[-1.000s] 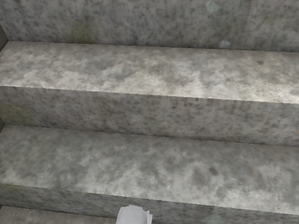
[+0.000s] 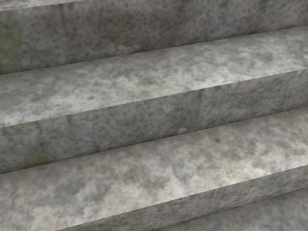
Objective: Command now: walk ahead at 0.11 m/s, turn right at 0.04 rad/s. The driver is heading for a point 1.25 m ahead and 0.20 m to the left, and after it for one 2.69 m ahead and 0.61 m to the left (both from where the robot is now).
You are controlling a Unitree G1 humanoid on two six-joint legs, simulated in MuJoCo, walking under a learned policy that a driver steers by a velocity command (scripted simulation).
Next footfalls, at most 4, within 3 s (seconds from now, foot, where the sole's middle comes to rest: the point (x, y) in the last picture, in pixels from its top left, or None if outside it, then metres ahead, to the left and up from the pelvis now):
0.68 left None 0.32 0.11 -0.55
1.16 right None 0.30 -0.12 -0.56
1.48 left None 0.28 0.03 -0.56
1.94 left None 0.33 0.02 -0.56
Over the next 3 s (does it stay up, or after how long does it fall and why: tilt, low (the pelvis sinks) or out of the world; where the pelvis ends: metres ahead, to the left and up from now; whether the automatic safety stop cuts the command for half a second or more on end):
stays up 0.78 -0.02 0.62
